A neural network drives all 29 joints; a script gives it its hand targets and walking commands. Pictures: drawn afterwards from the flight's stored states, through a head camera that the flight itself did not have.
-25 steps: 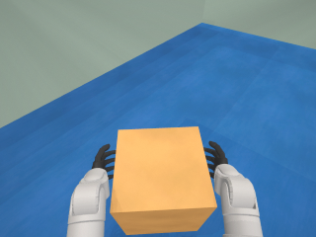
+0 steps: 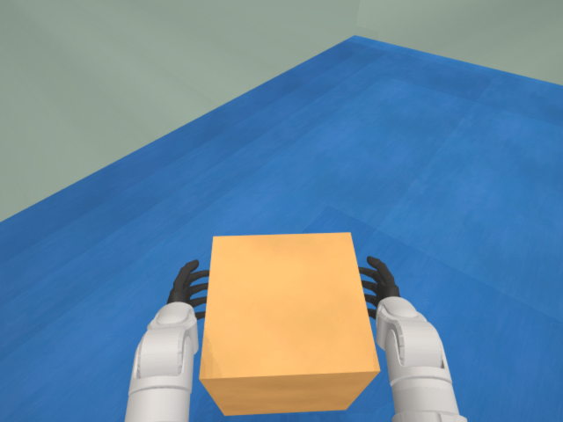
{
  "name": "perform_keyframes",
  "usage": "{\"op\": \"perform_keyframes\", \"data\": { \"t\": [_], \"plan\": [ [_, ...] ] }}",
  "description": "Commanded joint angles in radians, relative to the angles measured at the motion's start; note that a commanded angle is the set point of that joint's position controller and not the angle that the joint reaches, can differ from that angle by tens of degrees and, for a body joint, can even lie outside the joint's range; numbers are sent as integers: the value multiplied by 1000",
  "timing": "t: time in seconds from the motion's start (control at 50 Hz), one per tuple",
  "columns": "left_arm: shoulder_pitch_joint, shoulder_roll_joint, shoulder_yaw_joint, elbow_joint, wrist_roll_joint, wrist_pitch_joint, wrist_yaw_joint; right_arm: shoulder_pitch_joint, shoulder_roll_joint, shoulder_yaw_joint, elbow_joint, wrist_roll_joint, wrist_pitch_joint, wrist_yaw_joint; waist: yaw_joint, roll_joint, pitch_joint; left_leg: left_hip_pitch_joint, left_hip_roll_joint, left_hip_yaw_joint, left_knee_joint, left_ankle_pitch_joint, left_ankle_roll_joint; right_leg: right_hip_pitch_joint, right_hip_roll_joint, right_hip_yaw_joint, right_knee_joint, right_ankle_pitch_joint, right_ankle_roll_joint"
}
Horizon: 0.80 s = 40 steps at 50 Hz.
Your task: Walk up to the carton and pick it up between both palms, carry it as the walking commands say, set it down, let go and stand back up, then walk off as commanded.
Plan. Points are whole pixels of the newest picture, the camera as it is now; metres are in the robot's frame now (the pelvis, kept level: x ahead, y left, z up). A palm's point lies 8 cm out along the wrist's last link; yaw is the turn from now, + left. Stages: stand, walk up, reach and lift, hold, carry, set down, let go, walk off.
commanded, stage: hold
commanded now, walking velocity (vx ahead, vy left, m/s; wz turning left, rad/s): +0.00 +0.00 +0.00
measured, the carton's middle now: (284, 329) +0.28 +0.00 -0.04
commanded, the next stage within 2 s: set down in 0.14 s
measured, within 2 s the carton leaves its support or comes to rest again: neither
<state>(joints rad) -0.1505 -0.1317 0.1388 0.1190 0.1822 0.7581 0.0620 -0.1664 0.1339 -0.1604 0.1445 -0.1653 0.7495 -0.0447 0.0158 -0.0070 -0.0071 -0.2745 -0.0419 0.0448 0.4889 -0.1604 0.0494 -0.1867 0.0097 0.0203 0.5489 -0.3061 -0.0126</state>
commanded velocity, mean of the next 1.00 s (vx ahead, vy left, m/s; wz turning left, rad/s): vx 0.00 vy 0.00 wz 0.00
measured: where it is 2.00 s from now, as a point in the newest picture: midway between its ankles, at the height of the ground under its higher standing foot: outside the picture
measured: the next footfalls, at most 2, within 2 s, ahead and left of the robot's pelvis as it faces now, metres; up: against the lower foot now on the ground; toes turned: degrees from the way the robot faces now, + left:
none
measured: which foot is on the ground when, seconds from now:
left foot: down 0.00-1.00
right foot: down 0.00-1.00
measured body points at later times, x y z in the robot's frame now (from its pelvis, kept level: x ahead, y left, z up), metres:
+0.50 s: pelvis +0.01 -0.02 +0.01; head -0.01 -0.01 +0.45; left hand +0.32 +0.13 +0.02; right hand +0.32 -0.17 +0.02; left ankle +0.07 +0.09 -0.73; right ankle +0.00 -0.12 -0.73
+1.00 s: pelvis -0.01 -0.01 -0.02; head +0.09 +0.00 +0.41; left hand +0.34 +0.14 -0.07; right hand +0.34 -0.17 -0.07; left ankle +0.07 +0.09 -0.73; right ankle +0.00 -0.12 -0.73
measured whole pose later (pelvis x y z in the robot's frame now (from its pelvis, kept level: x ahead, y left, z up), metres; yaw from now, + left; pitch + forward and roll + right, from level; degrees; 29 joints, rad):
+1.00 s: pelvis -0.01 -0.01 -0.02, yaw +0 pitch +10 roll +0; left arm -0.47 -0.19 0.41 0.49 0.33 0.34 0.02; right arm -0.49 0.16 -0.43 0.56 -0.31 0.30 0.02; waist 0.00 -0.02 0.05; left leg -0.68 -0.04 -0.03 0.70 -0.20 0.02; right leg -0.59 0.06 0.03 0.75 -0.34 -0.03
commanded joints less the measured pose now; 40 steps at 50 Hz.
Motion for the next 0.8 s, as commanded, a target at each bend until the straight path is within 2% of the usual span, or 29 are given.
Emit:
{"op": "perform_keyframes", "data": {
  "t": [0.0, 0.04, 0.12, 0.14, 0.22, 0.28, 0.42, 0.54, 0.66, 0.78],
  "plan": [
    [-583, -847, -622, -151, -280, -67, -201, -599, 790, 578, -143, 263, -102, 227, -35, 0, -309, 430, -7, -147, -58, 7, -58, -139, 36, 83, -143, 49, -65],
    [-533, -850, -608, -119, -262, -48, -193, -582, 780, 584, -103, 263, -89, 235, -24, 33, -286, 437, -6, -149, -69, 70, -65, -120, 37, 84, -143, 100, -68],
    [-443, -820, -537, -35, -207, -19, -193, -522, 767, 557, -6, 230, -63, 251, 6, 36, -169, 429, -7, -146, -107, 113, -66, -92, 43, 87, -170, 134, -61],
    [-551, -914, -549, -11, -254, -12, -215, -526, 819, 524, -28, 174, -55, 244, -89, -34, -147, 456, 28, -209, -87, 120, -53, -103, 21, 121, -239, 160, -69],
    [-524, -905, -451, 70, -181, -28, -232, -564, 834, 474, 39, 153, -58, 262, -10, 0, -126, 472, 11, -186, -94, 160, -43, -98, 11, 125, -242, 172, -58],
    [-519, -898, -414, 127, -154, -51, -242, -581, 855, 445, 97, 136, -75, 270, 11, -1, -143, 466, 4, -166, -89, 200, -35, -89, 11, 129, -236, 205, -47],
    [-638, -894, -396, 177, -144, -140, -275, -626, 922, 388, 203, 100, -158, 262, 1, -12, -204, 435, -8, -145, -46, 196, -23, -115, 10, 137, -208, 218, -30],
    [-692, -875, -337, 257, -102, -215, -292, -666, 953, 346, 283, 66, -233, 248, 3, -31, -240, 339, -17, -137, 11, 155, -14, -148, 17, 138, -162, 202, -17],
    [-740, -889, -280, 349, -53, -288, -290, -726, 937, 288, 377, 32, -312, 249, 8, -9, -282, 244, -18, -139, 66, 139, -14, -223, 35, 125, -94, 179, -15],
    [-778, -931, -256, 415, -26, -358, -274, -781, 895, 234, 435, -1, -388, 259, -12, 7, -342, 176, -21, -155, 118, 139, -19, -322, 59, 102, -18, 154, -22]
  ]
}}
